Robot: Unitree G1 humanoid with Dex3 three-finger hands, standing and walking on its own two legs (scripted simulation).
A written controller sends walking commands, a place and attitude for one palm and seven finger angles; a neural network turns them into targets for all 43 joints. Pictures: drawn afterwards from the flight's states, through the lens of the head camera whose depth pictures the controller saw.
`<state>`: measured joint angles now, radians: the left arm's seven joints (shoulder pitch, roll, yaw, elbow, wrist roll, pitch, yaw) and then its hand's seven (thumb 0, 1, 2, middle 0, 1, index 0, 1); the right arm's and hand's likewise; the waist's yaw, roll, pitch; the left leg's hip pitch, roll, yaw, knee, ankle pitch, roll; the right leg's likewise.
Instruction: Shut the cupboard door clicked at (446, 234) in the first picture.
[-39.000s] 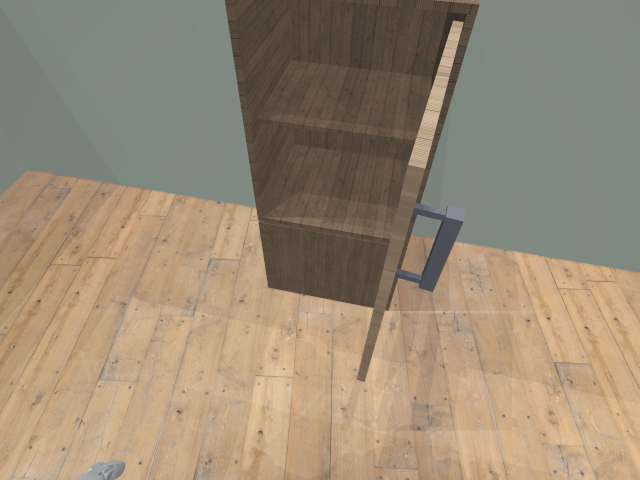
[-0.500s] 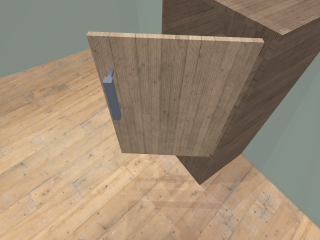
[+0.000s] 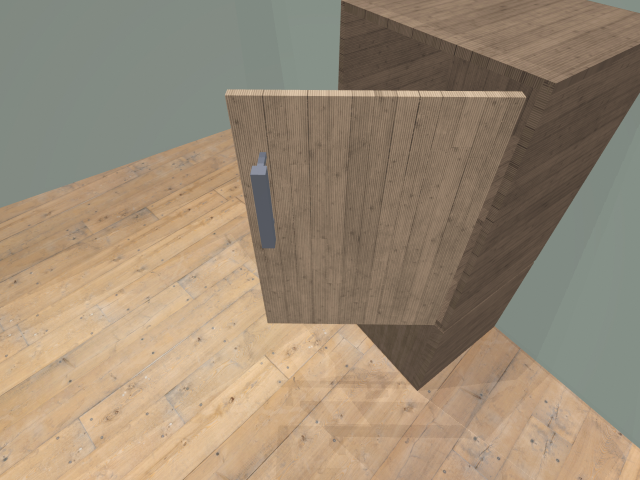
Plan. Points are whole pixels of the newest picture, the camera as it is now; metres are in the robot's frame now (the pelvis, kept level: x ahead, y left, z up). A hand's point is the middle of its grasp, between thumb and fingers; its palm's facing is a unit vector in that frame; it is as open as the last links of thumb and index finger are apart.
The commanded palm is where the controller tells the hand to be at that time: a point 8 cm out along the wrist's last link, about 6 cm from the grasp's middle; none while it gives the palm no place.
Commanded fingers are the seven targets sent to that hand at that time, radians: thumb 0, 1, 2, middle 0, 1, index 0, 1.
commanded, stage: come to a stop and stand still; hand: left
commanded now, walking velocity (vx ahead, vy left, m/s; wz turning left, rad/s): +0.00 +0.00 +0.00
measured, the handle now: (265, 201) +0.52 +0.12 +0.06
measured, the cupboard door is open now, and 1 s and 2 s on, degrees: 53 53 53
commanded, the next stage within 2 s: look again from close up in 0.02 s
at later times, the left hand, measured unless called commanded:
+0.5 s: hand out of the picture +0.03 +0.15 -0.17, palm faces +0.01 -0.98 -0.20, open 7.4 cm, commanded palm none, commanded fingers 0.00 0.90 0.90 -0.20 -0.30 -0.20 -0.30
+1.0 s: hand out of the picture +0.05 +0.12 -0.17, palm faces +0.02 -0.98 -0.20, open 7.4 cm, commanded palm none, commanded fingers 0.00 0.90 0.90 -0.20 -0.30 -0.20 -0.30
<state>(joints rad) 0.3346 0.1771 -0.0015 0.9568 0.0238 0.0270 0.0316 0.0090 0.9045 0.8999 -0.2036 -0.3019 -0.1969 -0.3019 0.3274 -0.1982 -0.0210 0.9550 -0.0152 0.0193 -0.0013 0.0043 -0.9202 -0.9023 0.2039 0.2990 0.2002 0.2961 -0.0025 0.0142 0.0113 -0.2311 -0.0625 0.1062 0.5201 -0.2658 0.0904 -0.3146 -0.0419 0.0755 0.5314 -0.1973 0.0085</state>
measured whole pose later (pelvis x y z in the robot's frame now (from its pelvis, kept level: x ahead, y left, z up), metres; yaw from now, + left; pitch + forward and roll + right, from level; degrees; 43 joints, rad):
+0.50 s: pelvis +0.02 -0.02 +0.01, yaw +0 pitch -2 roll +0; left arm 0.30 0.15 -0.02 1.07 0.02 0.00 0.04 0.01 0.91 0.90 -0.20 -0.30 -0.20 -0.30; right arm 0.29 -0.16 0.00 1.07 0.00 -0.02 -0.02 0.01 -0.92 -0.90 0.20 0.30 0.20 0.30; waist -0.01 0.00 0.03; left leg -0.16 -0.05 0.09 0.43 -0.25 0.06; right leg -0.24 -0.03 0.06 0.45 -0.18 0.04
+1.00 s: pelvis +0.05 -0.05 +0.00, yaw +0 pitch -1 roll +1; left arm 0.33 0.16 0.02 1.04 0.03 0.02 0.01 0.01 0.91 0.90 -0.20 -0.30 -0.20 -0.30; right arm 0.33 -0.15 -0.02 1.08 -0.02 0.00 -0.03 0.01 -0.91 -0.90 0.20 0.30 0.20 0.30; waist -0.01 -0.01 0.02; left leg -0.15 0.00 0.07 0.47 -0.31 0.01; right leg -0.26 0.01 0.03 0.55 -0.27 -0.01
